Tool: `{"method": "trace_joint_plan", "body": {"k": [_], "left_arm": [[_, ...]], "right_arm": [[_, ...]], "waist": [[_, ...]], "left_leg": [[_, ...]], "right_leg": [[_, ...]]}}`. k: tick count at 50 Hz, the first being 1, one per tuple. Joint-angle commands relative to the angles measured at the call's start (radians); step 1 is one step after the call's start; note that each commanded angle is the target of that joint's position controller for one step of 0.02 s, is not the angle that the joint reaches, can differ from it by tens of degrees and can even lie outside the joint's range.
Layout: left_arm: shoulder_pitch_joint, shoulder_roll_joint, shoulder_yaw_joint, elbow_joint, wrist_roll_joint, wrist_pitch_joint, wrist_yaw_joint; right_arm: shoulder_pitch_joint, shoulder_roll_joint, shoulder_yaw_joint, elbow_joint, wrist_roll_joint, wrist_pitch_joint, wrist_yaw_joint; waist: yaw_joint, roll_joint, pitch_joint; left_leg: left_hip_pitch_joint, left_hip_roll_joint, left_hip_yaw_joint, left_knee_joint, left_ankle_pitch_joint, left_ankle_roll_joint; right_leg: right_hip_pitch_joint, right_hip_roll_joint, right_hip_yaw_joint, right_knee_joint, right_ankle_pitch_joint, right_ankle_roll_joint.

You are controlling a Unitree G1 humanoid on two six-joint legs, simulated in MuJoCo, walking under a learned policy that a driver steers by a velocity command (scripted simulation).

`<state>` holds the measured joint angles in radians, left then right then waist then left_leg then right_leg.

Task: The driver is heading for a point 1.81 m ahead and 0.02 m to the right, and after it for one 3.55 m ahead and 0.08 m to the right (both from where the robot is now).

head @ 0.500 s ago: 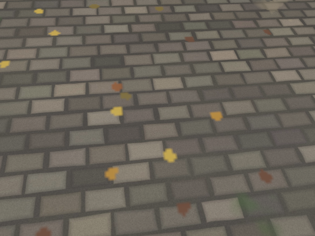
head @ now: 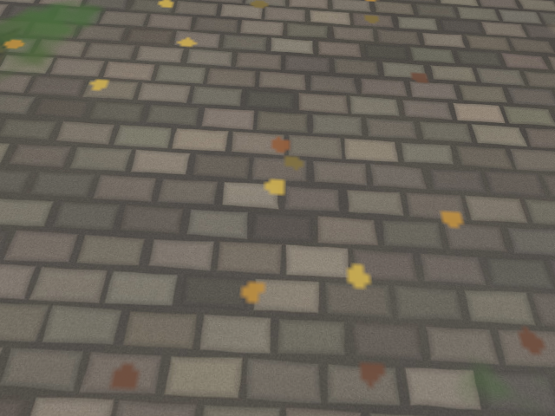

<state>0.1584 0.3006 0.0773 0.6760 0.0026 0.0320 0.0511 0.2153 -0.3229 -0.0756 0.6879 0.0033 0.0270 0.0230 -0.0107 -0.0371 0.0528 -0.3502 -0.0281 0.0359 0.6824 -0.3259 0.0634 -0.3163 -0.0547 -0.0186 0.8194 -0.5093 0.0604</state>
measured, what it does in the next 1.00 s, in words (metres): steps on the spot: right foot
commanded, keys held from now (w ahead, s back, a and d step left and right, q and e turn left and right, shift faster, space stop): q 0.16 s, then no key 0.20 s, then e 0.34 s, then w+e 0.28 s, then w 0.02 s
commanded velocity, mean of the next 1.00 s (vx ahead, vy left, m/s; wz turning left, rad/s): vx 0.07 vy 0.00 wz -0.05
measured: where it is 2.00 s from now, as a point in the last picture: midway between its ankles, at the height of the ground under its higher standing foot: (337, 355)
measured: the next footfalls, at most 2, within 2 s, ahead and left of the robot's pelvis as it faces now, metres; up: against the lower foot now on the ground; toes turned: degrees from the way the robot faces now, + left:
right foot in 0.48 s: +0.07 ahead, -0.15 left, +0.00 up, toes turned +11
right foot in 1.08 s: +0.15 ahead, -0.21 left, +0.00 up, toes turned -12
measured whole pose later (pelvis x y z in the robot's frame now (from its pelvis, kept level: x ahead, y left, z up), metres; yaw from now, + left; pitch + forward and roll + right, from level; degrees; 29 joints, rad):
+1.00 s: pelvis +0.06 -0.06 +0.02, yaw -7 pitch +2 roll +2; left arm 0.16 0.30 0.05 0.61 -0.03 0.00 -0.03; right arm 0.32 -0.32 -0.07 0.72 0.01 -0.04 -0.01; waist -0.08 -0.01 0.01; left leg -0.10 0.03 0.12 0.35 -0.28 -0.01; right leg -0.50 -0.09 0.00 0.79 -0.32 0.01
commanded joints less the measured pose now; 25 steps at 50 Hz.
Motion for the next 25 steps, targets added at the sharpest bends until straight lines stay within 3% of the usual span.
{"method": "trace_joint_plan", "body": {"k": [1,3,4,7,11,18,20,22,23,24,25], "left_arm": [[-0.064,0.1,0.021,-0.114,-0.008,-0.019,0.006],[-0.051,0.123,0.033,-0.081,0.003,-0.017,0.012],[-0.048,0.124,0.036,-0.076,0.005,-0.017,0.013],[-0.027,0.092,0.029,-0.06,-0.005,-0.02,0.001],[-0.04,0.082,0.022,-0.047,-0.007,-0.021,0.0],[-0.051,0.084,0.014,-0.038,-0.012,-0.038,-0.014],[-0.023,0.07,0.006,-0.022,-0.012,-0.045,-0.022],[0.016,0.042,-0.005,0.001,-0.01,-0.053,-0.034],[0.013,0.05,-0.008,0.002,-0.002,-0.057,-0.038],[0.007,0.099,-0.002,-0.012,0.008,-0.059,-0.035],[-0.012,0.184,0.015,-0.029,0.005,-0.056,-0.031]], "right_arm": [[0.064,-0.196,-0.037,-0.091,-0.036,-0.05,0.001],[-0.014,-0.165,-0.03,-0.1,0.001,-0.05,-0.014],[-0.029,-0.156,-0.023,-0.104,0.009,-0.044,-0.024],[-0.017,-0.146,-0.017,-0.112,0.004,-0.03,-0.042],[-0.012,-0.137,-0.014,-0.115,0.002,-0.019,-0.054],[-0.042,-0.128,-0.005,-0.106,-0.014,-0.006,-0.042],[-0.065,-0.083,0.014,-0.096,-0.019,-0.007,-0.037],[-0.084,-0.051,0.03,-0.076,-0.017,-0.012,-0.032],[-0.053,-0.046,0.033,-0.055,-0.019,-0.019,-0.028],[-0.021,-0.055,0.031,-0.045,-0.031,-0.03,-0.027],[0.028,-0.082,0.02,-0.044,-0.043,-0.04,-0.025]], "waist": [[-0.035,0.202,-0.135],[-0.007,0.096,-0.103],[0.003,0.106,-0.108],[0.005,0.131,-0.137],[-0.012,0.141,-0.135],[-0.035,0.176,-0.083],[-0.027,0.166,-0.103],[0.006,0.147,-0.104],[0.009,0.122,-0.095],[-0.008,0.078,-0.103],[-0.064,-0.029,-0.102]], "left_leg": [[0.274,0.381,-0.6,-0.356,0.529,0.29],[0.26,0.291,-0.469,-0.332,0.422,0.19],[0.238,0.256,-0.428,-0.336,0.43,0.166],[0.253,0.213,-0.389,-0.346,0.451,0.162],[0.282,0.204,-0.39,-0.354,0.366,0.16],[0.17,0.19,-0.425,-0.36,0.203,0.174],[0.164,0.192,-0.409,-0.344,0.23,0.167],[0.13,0.171,-0.37,-0.322,0.241,0.137],[0.114,0.151,-0.35,-0.319,0.235,0.101],[0.099,0.118,-0.321,-0.289,0.189,0.055],[0.086,0.043,-0.249,-0.242,0.11,0.019]], "right_leg": [[-0.335,0.067,0.128,0.439,-0.165,-0.002],[-0.352,0.029,0.131,0.394,-0.002,-0.009],[-0.311,0.025,0.132,0.364,0.055,-0.003],[-0.27,0.056,0.116,0.323,0.139,0.021],[-0.258,0.049,0.113,0.171,0.177,0.046],[-0.097,0.031,0.091,-0.052,0.141,0.036],[-0.017,0.015,0.086,-0.145,0.157,0.027],[0.114,0.023,0.063,-0.342,0.297,0.008],[0.17,0.021,0.074,-0.441,0.412,-0.009],[0.213,-0.033,0.141,-0.427,0.552,-0.034],[0.202,-0.084,0.197,-0.37,0.688,-0.082]]}}
Velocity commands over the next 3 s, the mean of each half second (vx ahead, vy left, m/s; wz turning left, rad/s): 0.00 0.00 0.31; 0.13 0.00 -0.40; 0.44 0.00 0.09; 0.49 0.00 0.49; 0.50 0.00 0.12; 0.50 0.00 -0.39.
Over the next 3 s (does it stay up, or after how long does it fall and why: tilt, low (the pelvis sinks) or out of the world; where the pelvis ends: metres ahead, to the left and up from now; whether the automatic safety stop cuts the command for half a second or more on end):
stays up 1.07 -0.04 0.02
